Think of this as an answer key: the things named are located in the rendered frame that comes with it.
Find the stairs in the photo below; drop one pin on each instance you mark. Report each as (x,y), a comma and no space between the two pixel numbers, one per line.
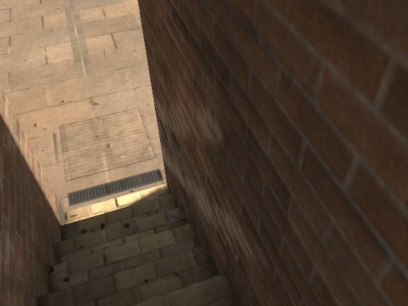
(133,250)

